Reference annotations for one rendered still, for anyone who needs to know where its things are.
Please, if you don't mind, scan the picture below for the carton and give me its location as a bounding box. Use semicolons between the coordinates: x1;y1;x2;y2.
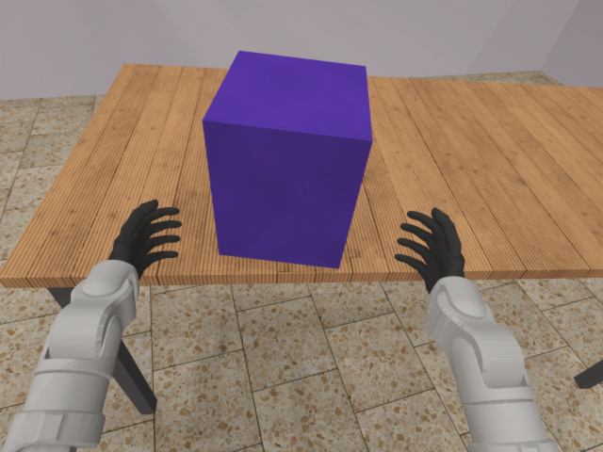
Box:
203;51;373;269

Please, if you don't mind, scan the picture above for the right robot hand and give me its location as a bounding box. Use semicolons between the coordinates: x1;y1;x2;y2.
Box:
395;207;464;294

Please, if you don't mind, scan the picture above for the left robot forearm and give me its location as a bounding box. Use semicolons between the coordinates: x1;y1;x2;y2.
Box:
1;260;139;452

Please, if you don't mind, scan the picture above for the left robot hand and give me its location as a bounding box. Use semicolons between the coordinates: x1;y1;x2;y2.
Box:
107;200;182;280

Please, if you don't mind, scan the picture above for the right robot forearm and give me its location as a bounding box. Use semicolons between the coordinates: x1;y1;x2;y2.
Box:
426;276;560;452

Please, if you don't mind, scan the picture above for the table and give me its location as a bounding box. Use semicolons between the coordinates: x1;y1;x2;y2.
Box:
0;63;603;414

